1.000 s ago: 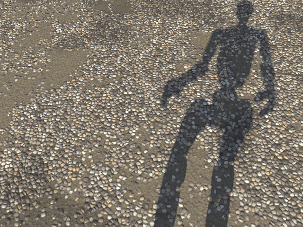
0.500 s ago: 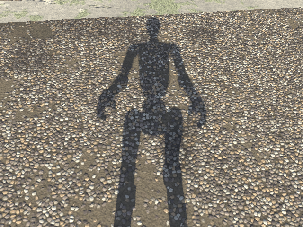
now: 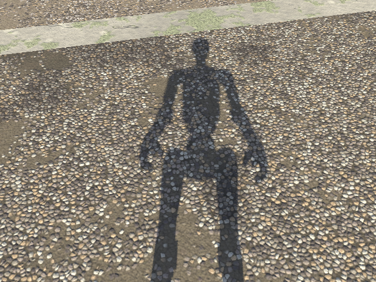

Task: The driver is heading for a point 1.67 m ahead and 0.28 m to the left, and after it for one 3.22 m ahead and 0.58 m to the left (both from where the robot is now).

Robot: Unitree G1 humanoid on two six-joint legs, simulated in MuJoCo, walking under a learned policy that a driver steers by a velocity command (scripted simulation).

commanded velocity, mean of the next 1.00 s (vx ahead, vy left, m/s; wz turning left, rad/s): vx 0.00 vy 0.00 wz -0.01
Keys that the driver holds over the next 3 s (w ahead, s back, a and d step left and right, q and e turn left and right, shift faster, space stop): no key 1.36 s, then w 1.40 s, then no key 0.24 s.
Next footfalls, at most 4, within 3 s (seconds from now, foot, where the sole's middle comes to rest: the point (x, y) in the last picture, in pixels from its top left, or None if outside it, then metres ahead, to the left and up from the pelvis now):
2.06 right None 0.43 -0.09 -0.77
2.60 left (154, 227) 0.73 0.15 -0.77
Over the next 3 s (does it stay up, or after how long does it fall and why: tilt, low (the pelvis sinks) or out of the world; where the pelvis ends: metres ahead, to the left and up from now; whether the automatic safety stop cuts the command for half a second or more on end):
stays up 0.75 0.06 0.01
